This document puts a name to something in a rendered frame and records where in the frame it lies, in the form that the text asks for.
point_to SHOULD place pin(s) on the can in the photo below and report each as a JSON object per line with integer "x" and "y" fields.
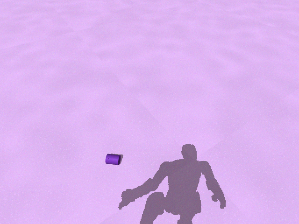
{"x": 113, "y": 159}

